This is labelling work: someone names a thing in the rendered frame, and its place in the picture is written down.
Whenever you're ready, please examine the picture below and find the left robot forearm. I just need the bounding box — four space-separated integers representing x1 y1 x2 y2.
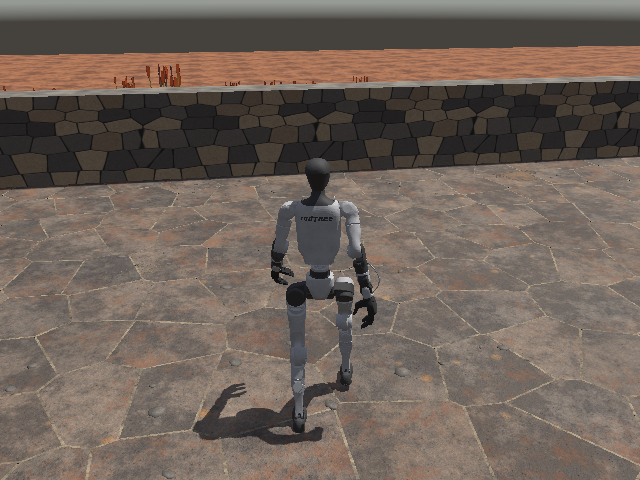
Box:
271 238 285 272

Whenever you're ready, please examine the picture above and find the robot right thigh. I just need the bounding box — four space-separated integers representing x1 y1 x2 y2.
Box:
334 277 354 331

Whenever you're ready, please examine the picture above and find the robot left hand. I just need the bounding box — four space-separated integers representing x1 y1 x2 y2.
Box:
271 267 294 285

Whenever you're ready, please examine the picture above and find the robot right hand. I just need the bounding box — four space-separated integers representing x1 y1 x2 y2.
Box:
353 296 377 329

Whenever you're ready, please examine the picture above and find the right robot forearm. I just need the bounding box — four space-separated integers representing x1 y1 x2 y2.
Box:
353 243 374 299

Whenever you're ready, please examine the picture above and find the right robot upper arm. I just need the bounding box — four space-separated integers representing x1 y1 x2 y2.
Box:
339 201 362 259

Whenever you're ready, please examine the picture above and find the left robot upper arm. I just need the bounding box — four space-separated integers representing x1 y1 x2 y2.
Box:
273 201 298 254

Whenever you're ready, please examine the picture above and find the robot right shin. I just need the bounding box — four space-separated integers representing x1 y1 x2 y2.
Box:
339 314 352 373

